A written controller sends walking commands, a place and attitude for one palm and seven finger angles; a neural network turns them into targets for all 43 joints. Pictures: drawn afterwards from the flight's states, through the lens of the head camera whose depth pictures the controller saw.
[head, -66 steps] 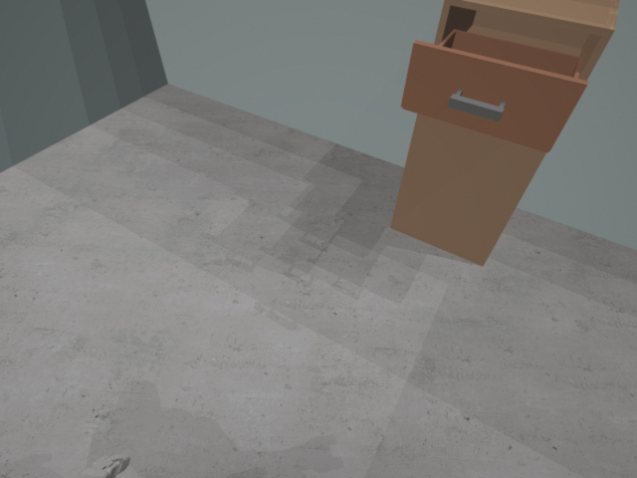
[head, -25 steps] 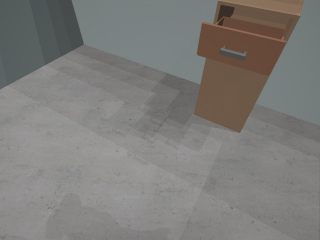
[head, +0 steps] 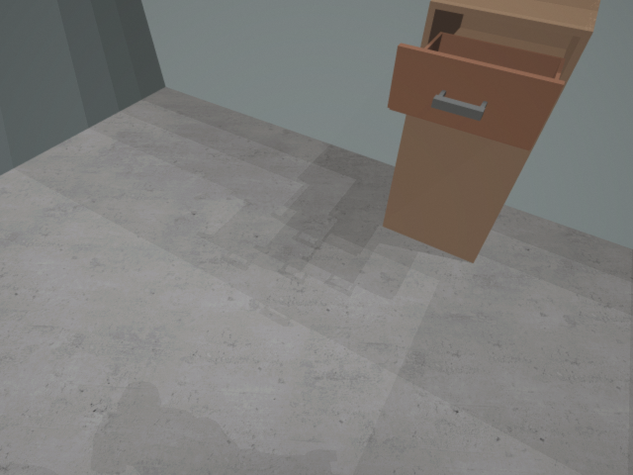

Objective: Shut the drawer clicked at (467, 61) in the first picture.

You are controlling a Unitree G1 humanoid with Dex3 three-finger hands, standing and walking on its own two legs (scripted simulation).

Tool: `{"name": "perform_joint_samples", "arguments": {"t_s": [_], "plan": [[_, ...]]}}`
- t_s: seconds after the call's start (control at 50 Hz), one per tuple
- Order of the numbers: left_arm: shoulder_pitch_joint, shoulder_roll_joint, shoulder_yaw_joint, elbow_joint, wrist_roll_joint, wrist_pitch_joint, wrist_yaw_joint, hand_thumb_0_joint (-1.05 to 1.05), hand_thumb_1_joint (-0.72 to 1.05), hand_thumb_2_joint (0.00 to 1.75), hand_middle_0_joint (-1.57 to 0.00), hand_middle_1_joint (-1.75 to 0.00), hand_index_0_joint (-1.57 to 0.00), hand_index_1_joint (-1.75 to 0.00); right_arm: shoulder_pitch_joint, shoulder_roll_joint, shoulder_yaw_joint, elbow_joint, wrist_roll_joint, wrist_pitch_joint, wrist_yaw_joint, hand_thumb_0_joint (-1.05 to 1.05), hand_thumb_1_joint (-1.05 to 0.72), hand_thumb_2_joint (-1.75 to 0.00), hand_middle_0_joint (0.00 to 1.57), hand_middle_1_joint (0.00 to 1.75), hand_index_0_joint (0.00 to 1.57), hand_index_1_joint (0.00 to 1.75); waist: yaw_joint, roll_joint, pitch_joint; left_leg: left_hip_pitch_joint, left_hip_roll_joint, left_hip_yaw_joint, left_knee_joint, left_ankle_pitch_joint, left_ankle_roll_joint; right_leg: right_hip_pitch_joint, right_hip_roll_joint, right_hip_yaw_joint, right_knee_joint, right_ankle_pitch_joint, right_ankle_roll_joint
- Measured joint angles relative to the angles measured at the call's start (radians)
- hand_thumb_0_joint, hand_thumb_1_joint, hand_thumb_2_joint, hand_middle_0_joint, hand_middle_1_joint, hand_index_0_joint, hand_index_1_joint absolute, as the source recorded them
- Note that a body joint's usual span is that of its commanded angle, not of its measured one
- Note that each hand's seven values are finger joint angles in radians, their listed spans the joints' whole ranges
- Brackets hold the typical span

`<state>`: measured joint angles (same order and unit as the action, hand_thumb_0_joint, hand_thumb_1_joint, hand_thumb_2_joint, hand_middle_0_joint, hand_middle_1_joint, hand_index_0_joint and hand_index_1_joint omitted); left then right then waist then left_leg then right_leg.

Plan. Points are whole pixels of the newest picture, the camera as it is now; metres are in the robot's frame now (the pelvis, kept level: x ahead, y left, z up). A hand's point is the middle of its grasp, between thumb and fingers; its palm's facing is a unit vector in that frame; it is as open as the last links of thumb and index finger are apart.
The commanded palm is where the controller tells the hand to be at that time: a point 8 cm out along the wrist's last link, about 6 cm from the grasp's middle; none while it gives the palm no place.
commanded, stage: look at it before walking up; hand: left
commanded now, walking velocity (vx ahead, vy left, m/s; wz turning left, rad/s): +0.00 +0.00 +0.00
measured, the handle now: (460, 103) +0.89 -0.28 +0.04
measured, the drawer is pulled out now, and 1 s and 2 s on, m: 0.29 0.29 0.29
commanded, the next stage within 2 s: walk to a spot facing it in 0.12 s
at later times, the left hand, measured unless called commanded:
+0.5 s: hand out of the picture +0.06 +0.22 -0.17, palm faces -0.10 -0.96 -0.26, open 7.4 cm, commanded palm none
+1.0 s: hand out of the picture +0.16 +0.13 -0.17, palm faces -0.28 -0.94 -0.19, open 7.4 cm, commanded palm none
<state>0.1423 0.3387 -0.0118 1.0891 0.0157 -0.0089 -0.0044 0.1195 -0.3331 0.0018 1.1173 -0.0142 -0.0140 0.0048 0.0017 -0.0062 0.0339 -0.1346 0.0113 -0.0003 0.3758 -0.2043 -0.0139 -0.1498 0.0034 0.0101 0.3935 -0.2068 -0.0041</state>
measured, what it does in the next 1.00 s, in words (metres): walks ahead, turning right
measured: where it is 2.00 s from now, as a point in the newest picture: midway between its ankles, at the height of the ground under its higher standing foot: (352, 447)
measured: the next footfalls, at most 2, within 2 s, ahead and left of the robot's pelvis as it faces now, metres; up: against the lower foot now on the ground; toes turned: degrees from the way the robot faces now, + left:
left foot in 1.14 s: +0.39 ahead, +0.02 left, +0.00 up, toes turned -20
right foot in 1.64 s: +0.30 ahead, -0.21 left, +0.00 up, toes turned -52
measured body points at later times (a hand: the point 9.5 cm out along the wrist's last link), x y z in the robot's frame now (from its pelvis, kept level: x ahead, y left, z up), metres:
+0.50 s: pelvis +0.01 +0.00 -0.01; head +0.01 +0.00 +0.44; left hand +0.07 +0.27 -0.15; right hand +0.05 -0.28 -0.15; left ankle +0.00 +0.13 -0.75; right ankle +0.00 -0.11 -0.74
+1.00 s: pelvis +0.14 -0.05 +0.00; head +0.17 -0.06 +0.45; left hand +0.18 +0.18 -0.15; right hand +0.18 -0.32 -0.14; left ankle +0.29 +0.06 -0.68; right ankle +0.04 -0.12 -0.75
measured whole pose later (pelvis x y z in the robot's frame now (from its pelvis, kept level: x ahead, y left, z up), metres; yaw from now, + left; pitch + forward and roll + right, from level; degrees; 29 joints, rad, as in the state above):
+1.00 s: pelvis +0.14 -0.05 +0.00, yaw -21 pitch +1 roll -1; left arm 0.42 0.16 0.03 1.03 0.03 -0.06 -0.01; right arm 0.12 -0.20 -0.06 0.94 -0.03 -0.02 0.03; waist 0.04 0.02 0.03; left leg -0.63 0.13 0.04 0.94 -0.17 -0.07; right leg -0.07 0.07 0.07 0.34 -0.29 -0.05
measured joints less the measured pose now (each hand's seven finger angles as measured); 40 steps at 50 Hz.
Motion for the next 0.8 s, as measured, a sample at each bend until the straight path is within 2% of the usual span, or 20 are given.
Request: {"name": "perform_joint_samples", "arguments": {"t_s": [0.26, 0.36, 0.42, 0.48, 0.54, 0.6, 0.64, 0.66, 0.7, 0.74, 0.8], "plan": [[-0.001, 0.002, 0.001, 0.000, 0.000, -0.002, 0.000, 0.00, 0.90, 0.89, -0.20, -0.30, -0.20, -0.30, -0.005, 0.001, 0.001, 0.002, 0.000, 0.000, -0.001, 0.00, -0.90, -0.90, 0.20, 0.30, 0.20, 0.30, 0.003, -0.001, 0.004, 0.007, 0.002, -0.001, -0.009, 0.002, -0.001, 0.009, 0.002, -0.001, -0.012, 0.004, -0.001], [0.014, -0.007, 0.010, -0.018, 0.000, 0.018, 0.006, 0.00, 0.90, 0.89, -0.20, -0.30, -0.20, -0.30, -0.009, 0.013, -0.005, -0.021, -0.003, 0.007, -0.012, 0.00, -0.91, -0.90, 0.20, 0.30, 0.20, 0.30, 0.014, 0.000, 0.005, -0.011, 0.013, 0.027, 0.029, -0.020, -0.004, -0.020, 0.014, 0.026, 0.023, -0.004, -0.001], [0.048, -0.025, 0.016, -0.037, 0.005, 0.038, -0.003, 0.00, 0.90, 0.89, -0.20, -0.30, -0.20, -0.30, 0.011, 0.035, -0.009, -0.048, -0.009, 0.016, -0.011, 0.00, -0.91, -0.90, 0.20, 0.30, 0.20, 0.30, 0.018, -0.001, -0.005, -0.027, 0.024, 0.054, 0.076, -0.056, -0.003, -0.049, 0.026, 0.053, 0.074, -0.032, -0.003], [0.096, -0.049, 0.025, -0.058, 0.010, 0.051, -0.020, 0.00, 0.91, 0.89, -0.20, -0.30, -0.20, -0.30, 0.051, 0.058, -0.015, -0.070, -0.013, 0.019, -0.004, 0.00, -0.91, -0.90, 0.20, 0.30, 0.20, 0.30, 0.019, -0.003, -0.020, -0.036, 0.036, 0.084, 0.112, -0.095, 0.001, -0.094, 0.036, 0.071, 0.167, -0.142, -0.011], [0.136, -0.073, 0.037, -0.070, 0.013, 0.057, -0.035, 0.00, 0.91, 0.89, -0.20, -0.30, -0.20, -0.30, 0.089, 0.077, -0.025, -0.080, -0.012, 0.007, -0.001, 0.00, -0.90, -0.90, 0.20, 0.30, 0.20, 0.30, 0.023, -0.002, -0.015, -0.013, 0.051, 0.129, 0.115, -0.117, -0.005, -0.168, 0.019, 0.016, 0.356, -0.225, -0.002], [0.156, -0.101, 0.045, -0.080, 0.013, 0.053, -0.047, 0.00, 0.91, 0.89, -0.20, -0.30, -0.20, -0.30, 0.124, 0.084, -0.035, -0.079, -0.015, -0.003, -0.003, 0.00, -0.90, -0.90, 0.20, 0.30, 0.20, 0.30, 0.019, 0.013, -0.002, 0.019, 0.076, 0.167, 0.115, -0.140, -0.025, -0.195, -0.011, -0.046, 0.385, -0.243, 0.004], [0.166, -0.116, 0.047, -0.095, 0.013, 0.036, -0.052, 0.00, 0.91, 0.89, -0.20, -0.30, -0.20, -0.30, 0.146, 0.080, -0.040, -0.076, -0.016, -0.002, -0.003, 0.00, -0.90, -0.90, 0.20, 0.30, 0.20, 0.30, 0.018, 0.034, 0.009, 0.014, 0.107, 0.179, 0.180, -0.187, -0.042, -0.165, -0.016, -0.078, 0.280, -0.187, -0.001], [0.171, -0.116, 0.049, -0.105, 0.015, 0.017, -0.050, 0.00, 0.91, 0.89, -0.20, -0.30, -0.20, -0.30, 0.157, 0.080, -0.043, -0.074, -0.013, 0.002, -0.002, 0.00, -0.90, -0.90, 0.20, 0.30, 0.20, 0.30, 0.020, 0.036, 0.012, -0.021, 0.124, 0.179, 0.274, -0.230, -0.036, -0.158, -0.012, -0.080, 0.242, -0.139, -0.016], [0.171, -0.129, 0.050, -0.108, 0.010, -0.012, -0.033, 0.00, 0.91, 0.89, -0.20, -0.30, -0.20, -0.30, 0.158, 0.079, -0.046, -0.060, -0.012, 0.020, 0.002, 0.01, -0.90, -0.90, 0.20, 0.30, 0.20, 0.30, 0.026, 0.050, 0.025, -0.128, 0.123, 0.109, 0.537, -0.296, -0.027, -0.162, 0.012, -0.088, 0.280, -0.131, -0.049], [0.188, -0.141, 0.051, -0.111, 0.006, -0.027, -0.019, 0.00, 0.91, 0.89, -0.20, -0.30, -0.20, -0.30, 0.148, 0.085, -0.048, -0.054, -0.012, 0.026, 0.005, 0.01, -0.91, -0.90, 0.20, 0.30, 0.20, 0.30, 0.036, 0.046, 0.029, -0.225, 0.105, 0.075, 0.709, -0.259, -0.022, -0.125, 0.028, -0.080, 0.244, -0.133, -0.065], [0.230, -0.156, 0.048, -0.099, 0.007, -0.034, -0.010, 0.00, 0.91, 0.89, -0.20, -0.30, -0.20, -0.30, 0.112, 0.096, -0.052, -0.077, -0.017, 0.019, 0.011, 0.01, -0.91, -0.90, 0.20, 0.30, 0.20, 0.30, 0.041, 0.026, 0.021, -0.342, 0.097, 0.071, 0.778, -0.153, -0.032, -0.061, 0.042, -0.041, 0.135, -0.094, -0.066]]}}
